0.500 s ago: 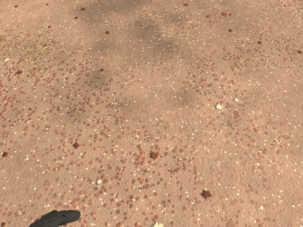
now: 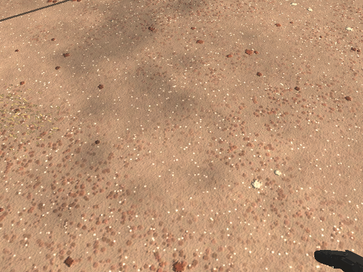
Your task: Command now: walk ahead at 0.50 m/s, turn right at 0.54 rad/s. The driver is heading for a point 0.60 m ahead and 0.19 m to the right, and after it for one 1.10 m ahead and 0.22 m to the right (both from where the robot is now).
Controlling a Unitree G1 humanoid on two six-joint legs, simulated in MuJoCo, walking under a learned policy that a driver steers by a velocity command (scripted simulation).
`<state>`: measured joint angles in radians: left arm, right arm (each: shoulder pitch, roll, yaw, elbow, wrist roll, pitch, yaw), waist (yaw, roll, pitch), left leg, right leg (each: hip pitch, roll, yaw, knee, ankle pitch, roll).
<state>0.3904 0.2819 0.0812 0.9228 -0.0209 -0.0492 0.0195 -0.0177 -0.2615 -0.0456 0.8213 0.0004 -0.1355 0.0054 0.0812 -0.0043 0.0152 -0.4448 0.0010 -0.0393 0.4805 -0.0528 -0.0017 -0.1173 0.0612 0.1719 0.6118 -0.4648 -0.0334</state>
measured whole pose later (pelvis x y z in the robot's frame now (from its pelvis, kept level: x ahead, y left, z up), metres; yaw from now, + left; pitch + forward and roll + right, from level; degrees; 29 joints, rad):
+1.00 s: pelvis +0.52 -0.13 +0.00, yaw -31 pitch +2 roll -1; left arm 0.38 0.29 0.08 0.76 -0.01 -0.04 0.01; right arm 0.05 -0.28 -0.04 0.73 0.00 -0.11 0.04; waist 0.07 0.04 0.00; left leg -0.48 0.00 0.00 0.48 -0.02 0.04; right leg 0.00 0.08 0.14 0.42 -0.44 -0.05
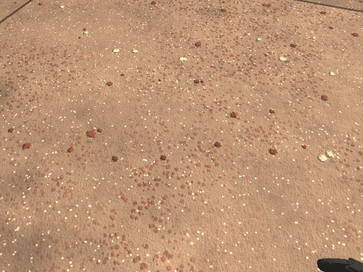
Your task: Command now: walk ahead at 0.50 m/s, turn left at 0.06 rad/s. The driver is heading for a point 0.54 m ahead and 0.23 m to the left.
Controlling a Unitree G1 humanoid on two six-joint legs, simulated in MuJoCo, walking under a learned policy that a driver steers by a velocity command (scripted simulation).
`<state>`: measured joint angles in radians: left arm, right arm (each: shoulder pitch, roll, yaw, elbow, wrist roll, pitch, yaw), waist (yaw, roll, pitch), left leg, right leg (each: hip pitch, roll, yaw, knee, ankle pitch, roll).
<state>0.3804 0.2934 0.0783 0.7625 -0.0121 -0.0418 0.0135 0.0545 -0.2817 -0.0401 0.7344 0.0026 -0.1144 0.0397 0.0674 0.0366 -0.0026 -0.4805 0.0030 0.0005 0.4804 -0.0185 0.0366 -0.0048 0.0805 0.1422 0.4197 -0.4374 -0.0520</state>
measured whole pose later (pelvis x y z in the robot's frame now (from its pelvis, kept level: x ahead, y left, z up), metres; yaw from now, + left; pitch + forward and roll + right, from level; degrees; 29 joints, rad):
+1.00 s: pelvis +0.49 +0.11 +0.00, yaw +29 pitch +2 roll -2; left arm 0.33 0.30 0.06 0.86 -0.01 -0.06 0.01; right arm 0.06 -0.28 -0.04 0.59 -0.01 -0.05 0.04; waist 0.08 0.03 0.05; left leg -0.51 0.00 -0.01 0.53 -0.04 0.05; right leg -0.06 -0.04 -0.13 0.60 -0.48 0.03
